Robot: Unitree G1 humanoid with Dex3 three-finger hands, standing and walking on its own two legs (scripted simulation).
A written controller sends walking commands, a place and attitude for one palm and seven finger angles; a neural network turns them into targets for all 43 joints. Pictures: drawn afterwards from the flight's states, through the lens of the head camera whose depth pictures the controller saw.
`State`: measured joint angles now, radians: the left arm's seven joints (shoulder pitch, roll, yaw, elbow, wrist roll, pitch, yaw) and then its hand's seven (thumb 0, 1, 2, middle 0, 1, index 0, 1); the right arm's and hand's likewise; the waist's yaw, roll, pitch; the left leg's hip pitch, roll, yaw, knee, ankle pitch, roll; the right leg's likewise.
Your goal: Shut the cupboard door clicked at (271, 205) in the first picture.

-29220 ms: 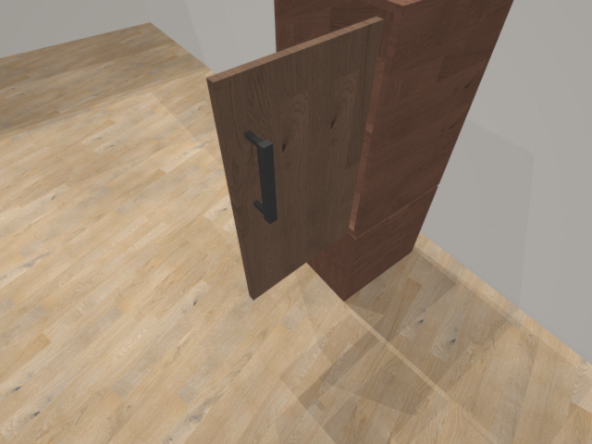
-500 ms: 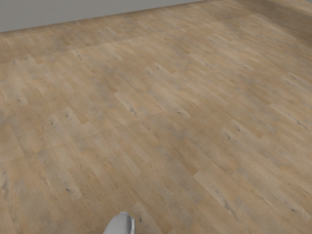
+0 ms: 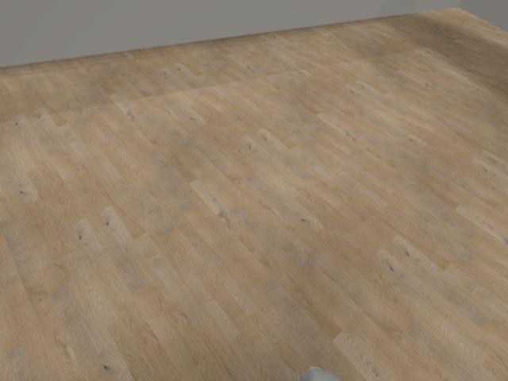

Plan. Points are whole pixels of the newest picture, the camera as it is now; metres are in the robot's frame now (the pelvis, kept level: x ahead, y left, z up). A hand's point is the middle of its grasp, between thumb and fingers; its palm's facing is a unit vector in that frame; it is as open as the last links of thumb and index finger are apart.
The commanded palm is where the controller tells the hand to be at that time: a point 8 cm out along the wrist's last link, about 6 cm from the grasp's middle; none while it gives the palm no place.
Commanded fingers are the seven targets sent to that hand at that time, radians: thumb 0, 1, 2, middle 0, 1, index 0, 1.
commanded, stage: turn to face it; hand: left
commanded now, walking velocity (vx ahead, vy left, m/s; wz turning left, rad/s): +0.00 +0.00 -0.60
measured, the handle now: out of the picture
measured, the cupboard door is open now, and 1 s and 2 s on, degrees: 51 51 51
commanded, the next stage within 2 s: none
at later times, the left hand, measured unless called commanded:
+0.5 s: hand (175, 345) +0.21 +0.16 -0.18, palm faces -0.27 -0.94 -0.22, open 7.4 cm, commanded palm none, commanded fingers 0.00 0.90 0.90 -0.20 -0.30 -0.20 -0.30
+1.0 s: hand (221, 286) +0.32 +0.09 -0.15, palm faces -0.57 -0.77 -0.29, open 7.4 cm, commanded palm none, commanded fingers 0.00 0.90 0.90 -0.20 -0.30 -0.20 -0.30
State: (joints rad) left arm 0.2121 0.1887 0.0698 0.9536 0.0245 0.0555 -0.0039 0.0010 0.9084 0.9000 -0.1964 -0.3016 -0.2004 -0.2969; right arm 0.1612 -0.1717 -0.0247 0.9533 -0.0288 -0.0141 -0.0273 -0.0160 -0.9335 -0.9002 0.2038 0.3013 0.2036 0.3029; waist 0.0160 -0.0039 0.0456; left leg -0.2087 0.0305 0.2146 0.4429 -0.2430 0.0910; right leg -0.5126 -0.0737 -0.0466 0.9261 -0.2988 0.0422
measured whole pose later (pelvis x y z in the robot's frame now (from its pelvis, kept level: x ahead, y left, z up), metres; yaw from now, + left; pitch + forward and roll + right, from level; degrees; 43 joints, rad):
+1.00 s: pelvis +0.10 -0.02 -0.02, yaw -36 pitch +0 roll +0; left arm 0.15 0.23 0.05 0.86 0.02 0.04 -0.02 0.00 0.91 0.90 -0.20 -0.30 -0.20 -0.30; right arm 0.23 -0.28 -0.06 0.92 -0.02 0.07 -0.02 0.00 -0.90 -0.90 0.20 0.30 0.20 0.30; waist -0.02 0.06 0.07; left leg -0.40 0.13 0.10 0.96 -0.51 -0.06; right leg -0.29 -0.01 -0.06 0.61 -0.33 -0.03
